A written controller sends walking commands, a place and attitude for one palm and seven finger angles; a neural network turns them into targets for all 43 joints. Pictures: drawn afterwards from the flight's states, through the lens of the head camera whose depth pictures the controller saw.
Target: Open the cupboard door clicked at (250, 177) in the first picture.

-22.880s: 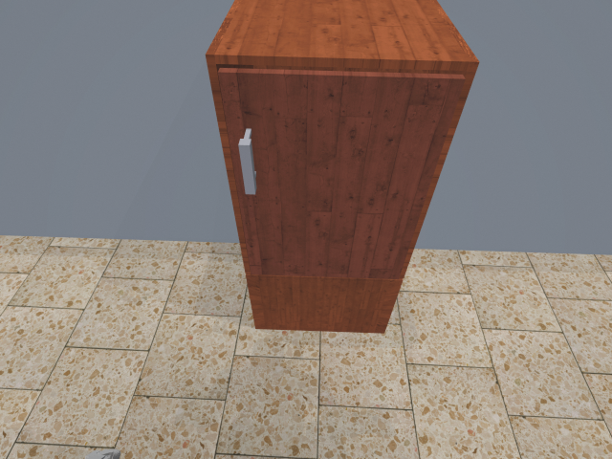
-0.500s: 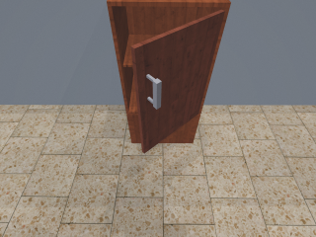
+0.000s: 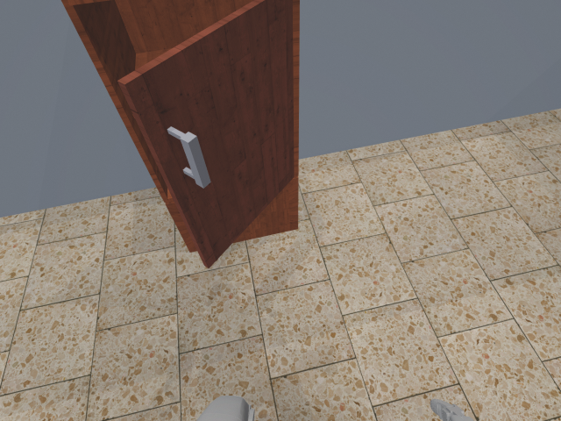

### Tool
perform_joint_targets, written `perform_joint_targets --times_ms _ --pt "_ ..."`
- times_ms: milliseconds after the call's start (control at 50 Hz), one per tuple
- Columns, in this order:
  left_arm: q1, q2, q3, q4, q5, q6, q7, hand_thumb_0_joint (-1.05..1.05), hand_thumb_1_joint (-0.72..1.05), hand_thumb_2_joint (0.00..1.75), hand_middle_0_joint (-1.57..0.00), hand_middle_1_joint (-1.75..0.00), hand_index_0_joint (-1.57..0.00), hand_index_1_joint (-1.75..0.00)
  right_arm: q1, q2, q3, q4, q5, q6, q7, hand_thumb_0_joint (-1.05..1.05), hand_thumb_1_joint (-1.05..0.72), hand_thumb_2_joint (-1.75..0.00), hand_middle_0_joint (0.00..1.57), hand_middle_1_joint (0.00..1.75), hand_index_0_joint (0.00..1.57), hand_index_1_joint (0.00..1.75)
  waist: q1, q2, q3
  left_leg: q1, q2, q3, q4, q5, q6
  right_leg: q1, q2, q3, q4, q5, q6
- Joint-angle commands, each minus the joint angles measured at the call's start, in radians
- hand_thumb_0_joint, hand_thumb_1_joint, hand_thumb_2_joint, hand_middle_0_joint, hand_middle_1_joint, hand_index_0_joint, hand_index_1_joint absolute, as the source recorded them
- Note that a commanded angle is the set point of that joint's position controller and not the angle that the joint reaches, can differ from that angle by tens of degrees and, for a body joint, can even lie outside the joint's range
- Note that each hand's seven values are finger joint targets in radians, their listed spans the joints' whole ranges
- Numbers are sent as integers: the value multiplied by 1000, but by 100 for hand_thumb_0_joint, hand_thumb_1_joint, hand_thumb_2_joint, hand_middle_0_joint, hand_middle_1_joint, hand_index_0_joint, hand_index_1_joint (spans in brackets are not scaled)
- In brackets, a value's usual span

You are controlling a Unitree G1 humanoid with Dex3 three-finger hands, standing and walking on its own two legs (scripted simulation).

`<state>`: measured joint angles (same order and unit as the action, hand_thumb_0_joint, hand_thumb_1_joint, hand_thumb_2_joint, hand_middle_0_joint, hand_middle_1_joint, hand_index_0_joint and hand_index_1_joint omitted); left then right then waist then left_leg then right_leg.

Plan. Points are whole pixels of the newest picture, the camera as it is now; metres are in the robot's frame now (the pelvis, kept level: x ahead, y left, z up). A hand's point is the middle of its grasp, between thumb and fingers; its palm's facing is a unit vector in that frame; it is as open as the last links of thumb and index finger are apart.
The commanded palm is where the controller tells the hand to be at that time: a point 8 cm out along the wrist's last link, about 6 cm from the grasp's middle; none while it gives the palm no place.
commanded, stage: walk to a spot facing it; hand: left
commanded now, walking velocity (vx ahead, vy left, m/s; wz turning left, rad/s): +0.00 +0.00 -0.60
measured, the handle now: (188, 157) +0.54 +0.23 +0.02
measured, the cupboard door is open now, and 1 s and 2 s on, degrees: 41 41 41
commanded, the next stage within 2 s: none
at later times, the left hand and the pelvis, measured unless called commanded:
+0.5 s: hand (160, 412) +0.14 +0.22 -0.17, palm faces -0.27 -0.93 -0.24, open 7.4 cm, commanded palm none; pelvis -0.01 +0.04 -0.01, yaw -18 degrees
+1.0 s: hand (216, 381) +0.19 +0.14 -0.18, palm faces -0.56 -0.81 -0.18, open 7.4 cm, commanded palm none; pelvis +0.00 +0.04 -0.01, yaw -37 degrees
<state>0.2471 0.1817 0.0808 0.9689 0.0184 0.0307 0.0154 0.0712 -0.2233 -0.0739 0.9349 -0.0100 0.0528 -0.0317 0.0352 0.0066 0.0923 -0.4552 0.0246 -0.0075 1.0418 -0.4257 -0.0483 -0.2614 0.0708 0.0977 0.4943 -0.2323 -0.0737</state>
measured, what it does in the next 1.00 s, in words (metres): steps on the spot, turning right: left foot, then right foot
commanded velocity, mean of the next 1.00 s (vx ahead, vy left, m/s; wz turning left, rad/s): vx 0.00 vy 0.00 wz -0.60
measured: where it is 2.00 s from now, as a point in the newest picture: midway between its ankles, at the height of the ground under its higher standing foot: outside the picture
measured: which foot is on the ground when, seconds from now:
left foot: up 0.00-0.22, down 0.24-0.56, up 0.58-0.88, down 0.90-1.00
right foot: down 0.00-0.24, up 0.26-0.54, down 0.56-0.90, up 0.92-1.00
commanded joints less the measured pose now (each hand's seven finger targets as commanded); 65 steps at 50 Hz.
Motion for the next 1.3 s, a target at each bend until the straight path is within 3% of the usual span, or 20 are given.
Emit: perform_joint_targets --times_ms 0,160,180,220,240,320,420,500,520,540,580,840,880,960,1040,1160,1180,1200,1220,1280 --pt "80 203 49 -64 10 -14 7 0 90 90 -20 -30 -20 -30 -30 -65 -7 -101 0 -19 -7 0 -90 -90 20 30 20 30 17 -136 -113 -79 -6 -25 -53 -9 -8 182 -251 343 -126 409 -122" --pt "-16 223 55 -117 4 -3 2 0 90 90 -20 -30 -20 -30 83 -76 -1 -101 15 -46 -17 0 -90 -90 20 30 20 30 -48 -144 -164 236 -40 -27 -516 118 16 22 -182 380 -43 381 -61" --pt "-40 200 48 -129 -2 -1 -1 0 90 90 -20 -30 -20 -30 140 -107 -5 -87 12 -55 -22 0 -90 -90 20 30 20 30 -79 -75 -170 400 24 -64 -644 173 34 -120 -126 318 8 227 -11" --pt "-38 139 30 -174 -2 -3 -23 0 90 90 -20 -30 -20 -30 174 -254 -26 -113 -15 -58 -28 0 -90 -90 20 30 20 30 -75 267 -131 432 470 -479 -805 233 225 -374 16 -7 402 -394 98" --pt "-52 162 39 -188 8 -7 -35 0 90 90 -20 -30 -20 -30 153 -250 -19 -133 -25 -55 -24 0 -90 -90 20 30 20 30 -67 139 -90 275 491 -466 -808 192 280 -343 -46 -9 558 -361 108" --pt "-45 135 36 -145 4 9 -53 0 90 90 -20 -30 -20 -30 81 -148 11 -145 -27 -59 -23 0 -90 -90 20 30 20 30 -11 197 -84 281 268 -91 -702 531 184 -329 -82 -69 664 -205 130" --pt "-124 107 9 -159 -1 7 -60 0 90 90 -20 -30 -20 -30 206 -188 -7 -94 -26 -54 -14 0 -90 -90 20 30 20 30 -66 205 -109 323 278 12 -638 638 166 -179 -75 -171 346 -212 112" --pt "-34 144 15 -131 0 -6 -55 0 90 90 -20 -30 -20 -30 189 -205 -17 -96 -18 -45 -2 0 -90 -90 20 30 20 30 -12 161 -131 224 261 68 -484 507 93 78 -58 -193 29 -9 75" --pt "35 212 28 -110 4 -16 -45 0 90 90 -20 -30 -20 -30 191 -172 -14 -106 -7 -44 3 0 -90 -90 20 30 20 30 19 2 -172 87 201 131 -321 337 33 262 -170 -57 -72 181 30" --pt "96 337 56 -90 11 -24 -25 0 90 90 -20 -30 -20 -30 140 -83 9 -153 1 -44 11 0 -90 -90 20 30 20 30 56 -353 -174 -164 42 201 -53 -200 -24 355 -451 334 -143 504 -91" --pt "73 314 55 -93 3 -16 -2 0 90 90 -20 -30 -20 -30 101 -110 1 -148 2 -32 -5 0 -90 -90 20 30 20 30 47 -300 -171 -198 68 9 123 -187 -10 275 -404 334 -111 452 -168" --pt "-137 224 35 -170 0 7 -12 0 90 90 -20 -30 -20 -30 268 -92 -2 -72 4 -49 -5 0 -90 -90 20 30 20 30 -94 -124 -113 315 6 28 -547 132 12 -174 -191 257 -71 -2 -33" --pt "-123 126 14 -211 -12 11 -28 0 90 90 -20 -30 -20 -30 306 -254 -25 -89 -23 -63 -17 0 -90 -90 20 30 20 30 -102 333 -92 371 433 -461 -844 10 185 -397 29 -35 344 -356 87" --pt "-110 137 32 -169 8 8 -56 0 90 90 -20 -30 -20 -30 154 -172 0 -127 -27 -71 -18 0 -90 -90 20 30 20 30 -24 161 -76 225 322 -156 -772 275 181 -314 -90 -71 665 -215 122" --pt "-143 90 13 -172 2 11 -61 0 90 90 -20 -30 -20 -30 230 -156 -3 -95 -27 -66 -15 0 -90 -90 20 30 20 30 -66 181 -110 319 279 20 -700 464 154 -233 -96 -150 430 -206 123" --pt "-80 111 15 -139 8 -13 -68 0 90 90 -20 -30 -20 -30 247 -196 -22 -68 -24 -58 7 0 -90 -90 20 30 20 30 -44 126 -116 199 289 83 -601 -11 96 63 -47 -247 0 -142 73" --pt "18 164 31 -106 11 -20 -59 0 90 90 -20 -30 -20 -30 219 -167 -19 -82 -16 -60 14 0 -90 -90 20 30 20 30 9 3 -130 37 233 148 -451 -84 56 257 -115 -141 -98 -192 35" --pt "129 290 56 -73 17 -32 -40 0 90 90 -20 -30 -20 -30 147 -80 1 -128 -1 -61 27 0 -90 -90 20 30 20 30 75 -340 -128 -247 81 269 -148 -248 -10 419 -390 301 -246 -303 -87" --pt "201 331 63 -57 -2 -34 -28 0 90 90 -20 -30 -20 -30 -5 -104 7 -183 -12 -60 30 0 -90 -90 20 30 20 30 141 -300 -49 -367 57 101 15 -257 -6 341 -483 465 -315 -274 -180" --pt "43 230 37 -85 3 -51 -14 0 90 90 -20 -30 -20 -30 22 -122 -14 -143 -14 -62 39 0 -90 -90 20 30 20 30 21 -216 10 -310 109 11 55 3 -15 179 -362 308 -306 -300 -140"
